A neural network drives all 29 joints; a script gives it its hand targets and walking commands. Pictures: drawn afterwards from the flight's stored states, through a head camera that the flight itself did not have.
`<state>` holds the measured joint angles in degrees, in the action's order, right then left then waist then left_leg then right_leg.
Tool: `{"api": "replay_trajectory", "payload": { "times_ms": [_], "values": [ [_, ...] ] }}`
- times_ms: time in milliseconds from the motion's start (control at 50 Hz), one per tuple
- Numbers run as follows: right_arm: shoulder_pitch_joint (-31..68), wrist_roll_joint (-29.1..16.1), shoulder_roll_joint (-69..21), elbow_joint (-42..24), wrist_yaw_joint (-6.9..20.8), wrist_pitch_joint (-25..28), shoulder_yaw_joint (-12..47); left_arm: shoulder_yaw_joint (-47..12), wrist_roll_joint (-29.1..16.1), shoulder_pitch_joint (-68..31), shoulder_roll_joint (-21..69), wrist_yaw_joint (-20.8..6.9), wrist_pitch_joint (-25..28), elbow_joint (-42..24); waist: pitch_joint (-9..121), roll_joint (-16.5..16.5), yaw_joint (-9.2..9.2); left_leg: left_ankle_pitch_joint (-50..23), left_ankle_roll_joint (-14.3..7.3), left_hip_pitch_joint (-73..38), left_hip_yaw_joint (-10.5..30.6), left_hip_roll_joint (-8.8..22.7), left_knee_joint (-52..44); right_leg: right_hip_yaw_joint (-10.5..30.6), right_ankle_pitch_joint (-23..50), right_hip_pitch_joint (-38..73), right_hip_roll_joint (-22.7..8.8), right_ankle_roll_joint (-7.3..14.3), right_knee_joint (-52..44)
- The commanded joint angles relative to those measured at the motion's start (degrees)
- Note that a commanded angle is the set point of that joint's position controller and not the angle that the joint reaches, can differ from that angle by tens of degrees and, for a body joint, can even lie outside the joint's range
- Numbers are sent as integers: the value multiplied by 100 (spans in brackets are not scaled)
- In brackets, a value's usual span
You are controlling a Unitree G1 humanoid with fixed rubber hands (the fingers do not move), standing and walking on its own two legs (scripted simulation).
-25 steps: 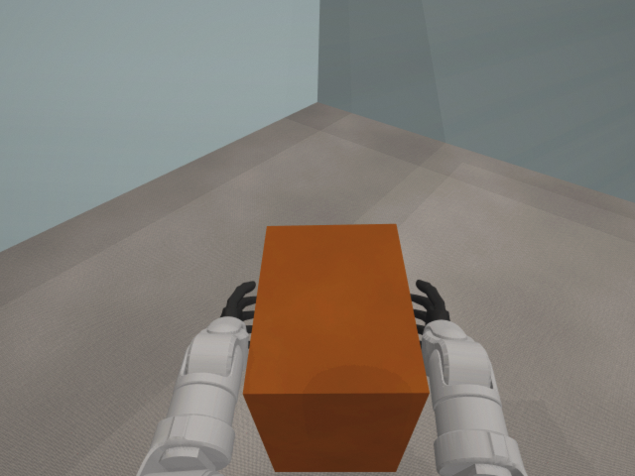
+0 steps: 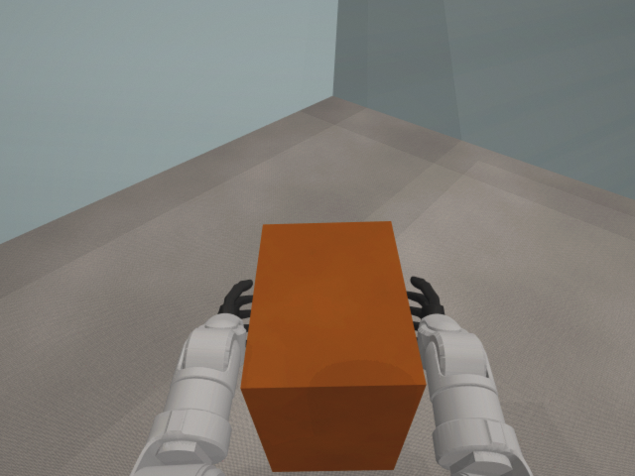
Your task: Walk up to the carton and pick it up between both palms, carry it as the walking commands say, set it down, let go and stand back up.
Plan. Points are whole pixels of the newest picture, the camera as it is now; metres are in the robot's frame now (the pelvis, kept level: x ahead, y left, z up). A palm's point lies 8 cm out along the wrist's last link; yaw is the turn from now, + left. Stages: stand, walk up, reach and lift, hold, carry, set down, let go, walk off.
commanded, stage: reach and lift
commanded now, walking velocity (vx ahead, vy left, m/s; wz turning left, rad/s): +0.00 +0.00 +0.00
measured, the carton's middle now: (329, 350) +0.31 +0.00 -0.01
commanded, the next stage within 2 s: hold in 0.84 s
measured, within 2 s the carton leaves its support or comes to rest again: neither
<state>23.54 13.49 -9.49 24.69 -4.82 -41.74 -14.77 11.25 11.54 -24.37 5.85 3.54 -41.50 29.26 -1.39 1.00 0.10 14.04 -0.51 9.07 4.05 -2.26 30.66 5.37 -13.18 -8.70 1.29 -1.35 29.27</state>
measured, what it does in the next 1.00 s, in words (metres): stands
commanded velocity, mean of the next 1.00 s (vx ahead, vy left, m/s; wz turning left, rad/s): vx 0.00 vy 0.00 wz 0.00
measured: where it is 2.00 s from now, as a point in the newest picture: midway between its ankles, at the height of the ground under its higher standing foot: outside the picture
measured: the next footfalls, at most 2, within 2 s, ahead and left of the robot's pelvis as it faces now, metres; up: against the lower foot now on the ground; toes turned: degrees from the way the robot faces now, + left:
none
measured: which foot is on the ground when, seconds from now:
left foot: down 0.00-1.00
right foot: down 0.00-1.00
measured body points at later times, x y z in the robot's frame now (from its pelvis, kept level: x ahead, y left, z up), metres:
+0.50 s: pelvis +0.00 -0.01 +0.00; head -0.04 +0.00 +0.45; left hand +0.31 +0.14 +0.03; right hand +0.31 -0.14 +0.04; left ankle +0.04 +0.11 -0.73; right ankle +0.04 -0.14 -0.73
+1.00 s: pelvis +0.00 -0.01 +0.00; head -0.06 +0.00 +0.45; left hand +0.29 +0.13 +0.03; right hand +0.30 -0.14 +0.04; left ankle +0.04 +0.11 -0.73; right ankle +0.04 -0.14 -0.73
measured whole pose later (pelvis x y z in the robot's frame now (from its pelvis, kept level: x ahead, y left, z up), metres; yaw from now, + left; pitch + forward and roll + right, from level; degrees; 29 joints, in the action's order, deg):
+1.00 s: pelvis +0.00 -0.01 +0.00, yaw +0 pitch -8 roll +0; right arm 17.8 12.2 -9.4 19.2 -4.9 -43.7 -10.9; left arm 8.9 10.8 -18.0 6.7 3.9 -43.6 22.6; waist -0.3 0.2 -0.2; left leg 13.3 0.0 8.2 4.7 -1.9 29.7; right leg 4.8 -12.6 -7.7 1.6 -0.8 28.4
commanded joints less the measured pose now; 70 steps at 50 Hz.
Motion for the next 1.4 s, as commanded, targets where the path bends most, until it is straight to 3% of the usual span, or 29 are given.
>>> {"api": "replay_trajectory", "payload": {
  "times_ms": [0, 320, 760, 1260, 1280, 1300, 1340, 1380],
  "values": [
    [3754, -1549, -6344, -391, 1470, 263, 3244, -2965, -1428, -4171, 6628, -1345, 417, -1031, 2096, -233, 11, -921, 120, -692, 147, -209, -569, -95, 720, 380, 365, 146, -393],
    [3229, -1686, -6331, -932, 1375, 211, 3719, -3271, -1463, -3594, 6335, -1451, 335, -1467, 2116, -95, -61, -1159, 71, -669, 98, -298, -595, -30, 1055, 546, 325, 70, -521],
    [3090, -1670, -6208, -955, 1489, 120, 3723, -3402, -1555, -3471, 6426, -1428, 226, -1603, 1822, -209, -16, -530, 70, -445, 145, -254, -674, -50, 445, 445, 353, 161, -542],
    [2943, -1736, -6206, -1063, 1530, 75, 3839, -3526, -1681, -3330, 6458, -1410, 174, -1768, 1773, -149, -16, -352, 42, -403, 137, -259, -684, -20, 263, 396, 352, 189, -564],
    [3253, -1804, -5976, -1353, 1484, 81, 3998, -3612, -1610, -3396, 6243, -1412, 178, -1889, 2326, -98, -11, -1025, -101, 161, 249, 774, -4, 333, 930, -374, -803, 275, -43],
    [3307, -1868, -6064, -1473, 1415, 69, 4069, -3624, -1739, -3399, 6218, -1376, 160, -2036, 2316, -152, -15, -471, -130, 404, 203, 612, 59, 547, 501, -554, -836, 340, -92],
    [2998, -2054, -6149, -1715, 1332, -22, 4324, -3781, -1813, -3269, 6102, -1299, 80, -2380, 2761, 24, -21, -1045, -8, 602, 42, 616, 571, 744, 1245, -378, -1182, 390, 135],
    [2908, -2192, -6061, -1938, 1272, -220, 4506, -3927, -1934, -3158, 5951, -1188, -107, -2708, 2882, 272, -48, -817, 21, 787, 0, 536, 681, 930, 1356, -533, -1331, 473, 165]
  ]
}}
